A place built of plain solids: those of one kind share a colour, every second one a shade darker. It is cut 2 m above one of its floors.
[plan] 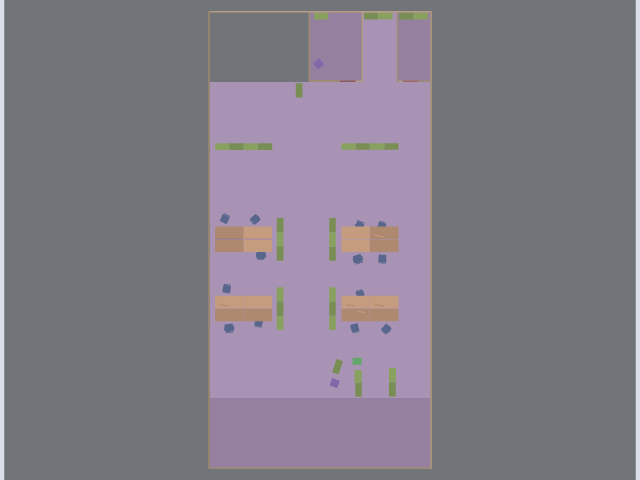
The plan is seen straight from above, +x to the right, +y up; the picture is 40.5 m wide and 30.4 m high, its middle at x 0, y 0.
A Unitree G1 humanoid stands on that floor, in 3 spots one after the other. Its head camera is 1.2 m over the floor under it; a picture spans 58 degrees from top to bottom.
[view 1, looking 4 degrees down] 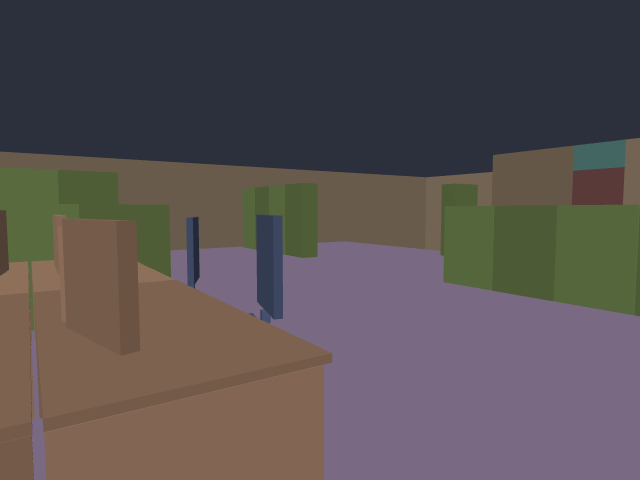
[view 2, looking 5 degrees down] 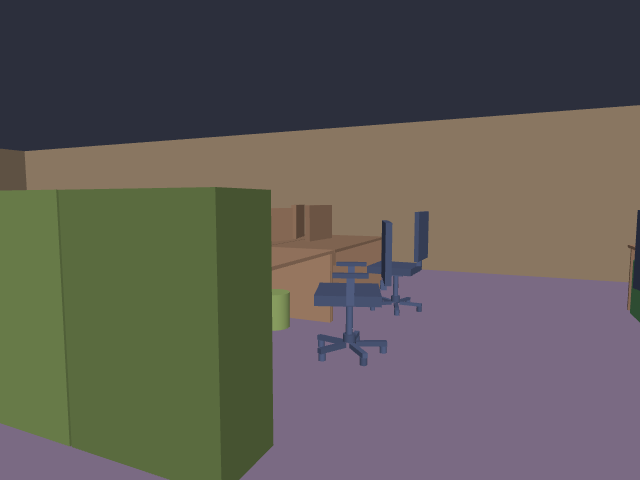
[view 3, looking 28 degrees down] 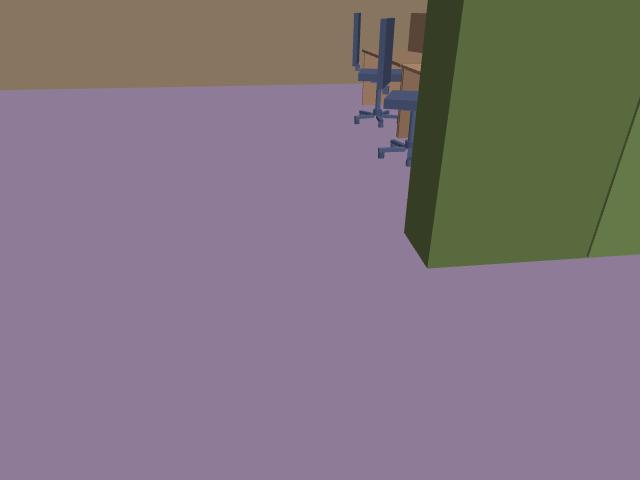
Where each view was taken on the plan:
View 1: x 6.10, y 0.05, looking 146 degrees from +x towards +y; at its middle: wall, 15.81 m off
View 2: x -0.78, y -2.36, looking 24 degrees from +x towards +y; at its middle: desk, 5.38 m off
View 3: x -1.27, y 2.19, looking -7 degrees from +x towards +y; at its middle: floor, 2.56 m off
